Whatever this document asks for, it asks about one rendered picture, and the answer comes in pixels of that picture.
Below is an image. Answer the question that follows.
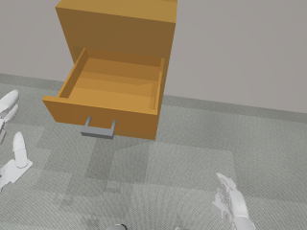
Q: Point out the right robot forearm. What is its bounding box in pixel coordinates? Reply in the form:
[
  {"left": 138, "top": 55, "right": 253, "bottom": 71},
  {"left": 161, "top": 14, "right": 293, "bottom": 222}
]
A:
[{"left": 230, "top": 217, "right": 256, "bottom": 230}]

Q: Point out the handle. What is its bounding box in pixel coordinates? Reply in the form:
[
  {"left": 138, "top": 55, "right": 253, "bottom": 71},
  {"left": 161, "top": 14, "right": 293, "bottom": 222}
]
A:
[{"left": 81, "top": 116, "right": 117, "bottom": 140}]

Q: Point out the left robot hand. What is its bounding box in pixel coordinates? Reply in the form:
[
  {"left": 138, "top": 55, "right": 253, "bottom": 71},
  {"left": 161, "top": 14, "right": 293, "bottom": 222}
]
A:
[{"left": 0, "top": 89, "right": 33, "bottom": 194}]

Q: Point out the right robot hand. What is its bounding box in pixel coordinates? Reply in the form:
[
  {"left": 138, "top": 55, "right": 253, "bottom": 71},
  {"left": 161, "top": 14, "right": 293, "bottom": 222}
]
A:
[{"left": 212, "top": 172, "right": 249, "bottom": 224}]

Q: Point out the cabinet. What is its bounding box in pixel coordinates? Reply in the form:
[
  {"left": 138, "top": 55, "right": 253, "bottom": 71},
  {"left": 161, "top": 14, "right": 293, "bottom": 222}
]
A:
[{"left": 55, "top": 0, "right": 177, "bottom": 140}]

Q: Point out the drawer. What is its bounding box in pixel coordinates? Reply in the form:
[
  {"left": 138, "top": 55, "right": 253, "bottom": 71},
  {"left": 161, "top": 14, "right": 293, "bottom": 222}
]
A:
[{"left": 42, "top": 48, "right": 164, "bottom": 135}]

